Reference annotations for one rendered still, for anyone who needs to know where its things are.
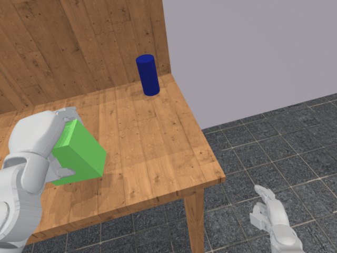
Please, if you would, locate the sponge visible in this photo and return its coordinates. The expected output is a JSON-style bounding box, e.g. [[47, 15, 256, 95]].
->
[[47, 119, 106, 186]]

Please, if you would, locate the right robot hand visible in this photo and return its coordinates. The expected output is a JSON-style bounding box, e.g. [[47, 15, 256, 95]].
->
[[250, 184, 290, 233]]

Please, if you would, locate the left robot hand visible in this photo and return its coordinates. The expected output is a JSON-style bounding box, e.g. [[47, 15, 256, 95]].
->
[[8, 106, 84, 183]]

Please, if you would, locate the robot left forearm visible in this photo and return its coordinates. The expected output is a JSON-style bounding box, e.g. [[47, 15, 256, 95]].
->
[[0, 152, 49, 253]]

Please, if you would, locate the robot right forearm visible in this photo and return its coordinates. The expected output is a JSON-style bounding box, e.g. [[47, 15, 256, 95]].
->
[[270, 224, 305, 253]]

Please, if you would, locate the table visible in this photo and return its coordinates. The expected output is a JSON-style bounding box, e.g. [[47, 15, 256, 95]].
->
[[0, 0, 226, 253]]

